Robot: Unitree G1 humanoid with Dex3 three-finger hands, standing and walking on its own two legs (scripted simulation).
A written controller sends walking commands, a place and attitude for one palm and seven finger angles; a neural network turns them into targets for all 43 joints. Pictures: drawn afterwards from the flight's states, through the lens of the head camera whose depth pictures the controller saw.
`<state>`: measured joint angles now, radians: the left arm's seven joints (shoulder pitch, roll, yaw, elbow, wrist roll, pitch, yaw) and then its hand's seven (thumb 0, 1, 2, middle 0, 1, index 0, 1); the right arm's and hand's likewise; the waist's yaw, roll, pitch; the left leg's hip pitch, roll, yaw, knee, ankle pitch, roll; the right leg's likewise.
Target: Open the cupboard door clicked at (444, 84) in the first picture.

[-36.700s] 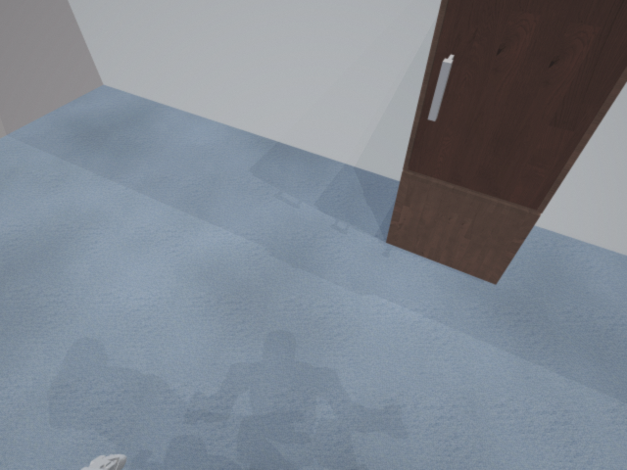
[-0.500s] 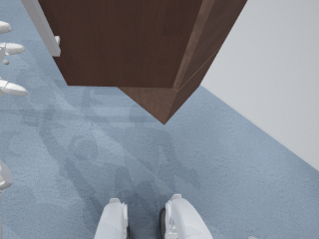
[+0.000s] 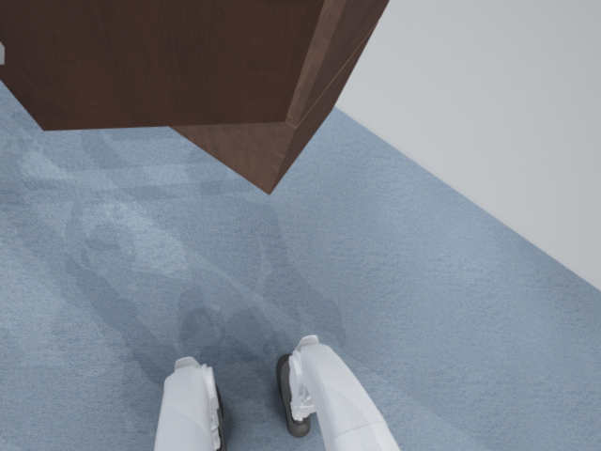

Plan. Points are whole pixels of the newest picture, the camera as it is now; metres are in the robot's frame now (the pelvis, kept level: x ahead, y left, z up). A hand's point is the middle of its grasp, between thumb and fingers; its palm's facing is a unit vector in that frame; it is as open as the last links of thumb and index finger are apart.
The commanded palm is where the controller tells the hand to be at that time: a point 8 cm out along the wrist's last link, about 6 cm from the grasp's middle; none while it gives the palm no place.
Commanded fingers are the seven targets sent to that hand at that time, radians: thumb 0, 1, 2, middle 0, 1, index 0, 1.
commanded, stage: move the hooked fingers beside the handle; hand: left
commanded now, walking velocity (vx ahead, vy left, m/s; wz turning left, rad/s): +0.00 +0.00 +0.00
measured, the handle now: out of the picture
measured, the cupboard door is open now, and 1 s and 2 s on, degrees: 43 43 43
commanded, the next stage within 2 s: slide the fingers in behind the handle in 0.80 s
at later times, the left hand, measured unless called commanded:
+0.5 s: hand out of the picture +0.56 +0.33 +0.10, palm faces +0.04 -1.00 -0.01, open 14.0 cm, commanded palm +0.55 +0.34 +0.09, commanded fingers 0.00 -0.50 0.30 -0.30 -1.20 -0.30 -1.20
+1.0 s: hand out of the picture +0.55 +0.31 +0.10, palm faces +0.04 -1.00 -0.02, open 14.0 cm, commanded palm +0.55 +0.33 +0.09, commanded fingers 0.00 -0.50 0.30 -0.30 -1.20 -0.30 -1.20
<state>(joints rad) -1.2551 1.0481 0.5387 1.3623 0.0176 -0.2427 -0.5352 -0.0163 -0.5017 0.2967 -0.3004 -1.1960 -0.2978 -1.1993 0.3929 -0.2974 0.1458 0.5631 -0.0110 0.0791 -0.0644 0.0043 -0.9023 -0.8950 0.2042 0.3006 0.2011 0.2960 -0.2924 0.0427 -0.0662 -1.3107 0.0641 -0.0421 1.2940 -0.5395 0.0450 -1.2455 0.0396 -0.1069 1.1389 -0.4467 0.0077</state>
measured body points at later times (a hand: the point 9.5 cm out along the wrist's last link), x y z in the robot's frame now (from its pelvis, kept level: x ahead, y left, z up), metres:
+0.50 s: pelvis +0.02 +0.01 +0.02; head +0.22 +0.07 +0.42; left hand +0.55 +0.38 +0.10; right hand +0.00 -0.26 -0.06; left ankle +0.02 +0.09 -0.62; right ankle +0.04 -0.13 -0.62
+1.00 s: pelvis +0.00 +0.00 +0.01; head +0.20 +0.05 +0.41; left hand +0.54 +0.36 +0.10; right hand -0.01 -0.27 -0.08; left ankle +0.02 +0.09 -0.62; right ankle +0.04 -0.13 -0.62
